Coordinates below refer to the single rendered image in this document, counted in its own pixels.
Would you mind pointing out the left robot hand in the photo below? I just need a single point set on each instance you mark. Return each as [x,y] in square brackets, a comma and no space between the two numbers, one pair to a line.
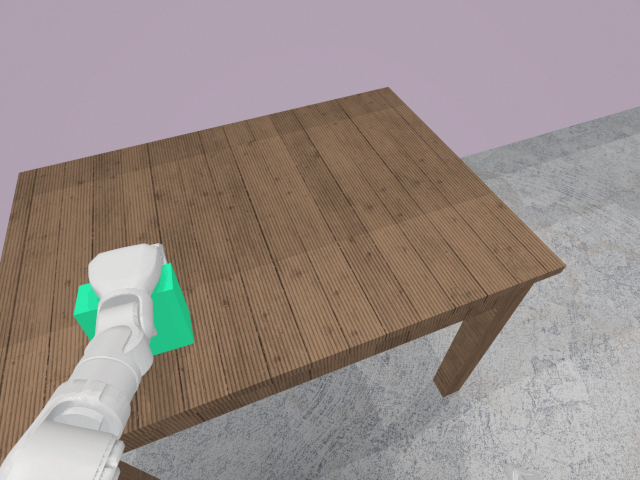
[136,267]

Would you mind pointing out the left robot forearm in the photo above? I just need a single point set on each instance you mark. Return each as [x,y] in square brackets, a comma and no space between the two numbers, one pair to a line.
[99,392]

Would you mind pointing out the table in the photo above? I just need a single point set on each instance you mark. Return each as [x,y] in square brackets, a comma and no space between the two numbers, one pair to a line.
[303,241]

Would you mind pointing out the sponge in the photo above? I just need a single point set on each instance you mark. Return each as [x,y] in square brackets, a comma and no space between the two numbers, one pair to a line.
[170,313]

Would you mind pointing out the robot left upper arm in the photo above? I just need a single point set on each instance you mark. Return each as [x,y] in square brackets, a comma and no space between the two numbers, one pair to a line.
[58,451]

